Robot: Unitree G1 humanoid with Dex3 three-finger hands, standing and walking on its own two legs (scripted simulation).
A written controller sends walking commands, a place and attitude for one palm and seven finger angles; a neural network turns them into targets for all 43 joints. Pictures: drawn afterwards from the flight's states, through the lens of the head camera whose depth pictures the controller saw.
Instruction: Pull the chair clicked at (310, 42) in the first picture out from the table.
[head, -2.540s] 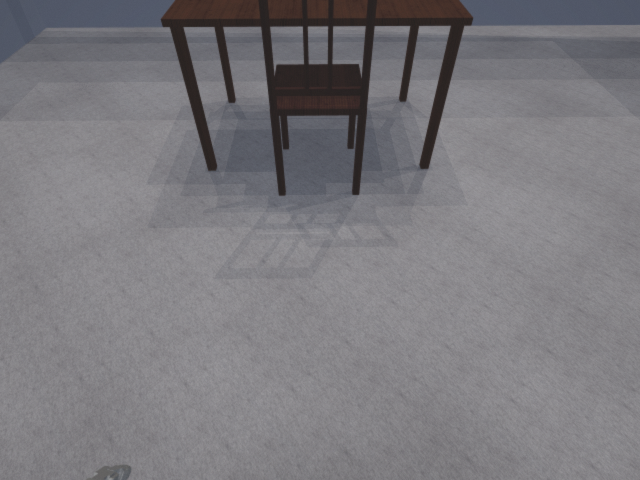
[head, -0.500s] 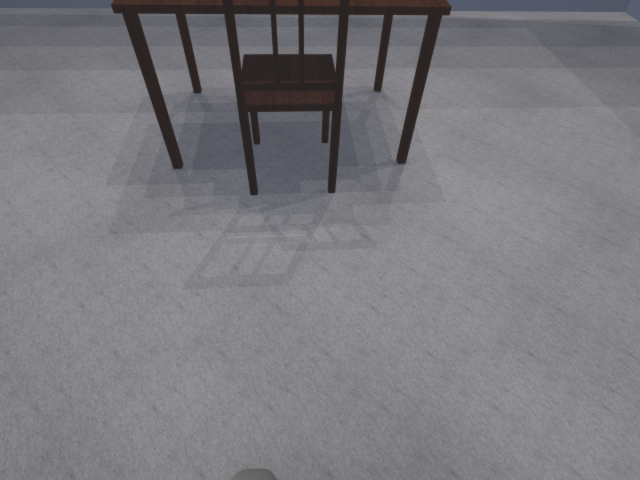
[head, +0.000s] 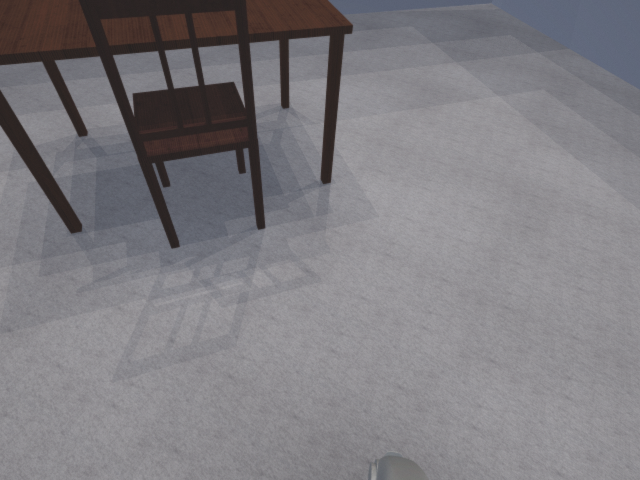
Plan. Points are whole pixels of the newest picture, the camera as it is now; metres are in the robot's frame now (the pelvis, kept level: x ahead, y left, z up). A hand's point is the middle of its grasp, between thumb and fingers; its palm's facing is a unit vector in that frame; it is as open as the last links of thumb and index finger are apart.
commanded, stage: walk to a spot facing it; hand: left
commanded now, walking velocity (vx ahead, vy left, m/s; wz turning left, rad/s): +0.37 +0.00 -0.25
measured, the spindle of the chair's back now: (167, 76) +1.11 +0.49 -0.07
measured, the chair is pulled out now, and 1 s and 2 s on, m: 0.00 0.00 0.00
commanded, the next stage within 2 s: turn to face it in 0.92 s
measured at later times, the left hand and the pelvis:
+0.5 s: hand (230, 394) +0.28 +0.16 -0.18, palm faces -0.05 -0.98 -0.21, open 7.2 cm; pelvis +0.22 -0.04 +0.00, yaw -4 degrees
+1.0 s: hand (256, 272) +0.52 +0.15 -0.18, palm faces -0.18 -0.97 -0.16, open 7.3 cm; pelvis +0.44 -0.02 +0.00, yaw -13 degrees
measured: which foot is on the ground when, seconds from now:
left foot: down 0.00-0.22, up 0.24-0.60, down 0.62-1.00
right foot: up 0.00-0.18, down 0.20-0.62, up 0.64-1.00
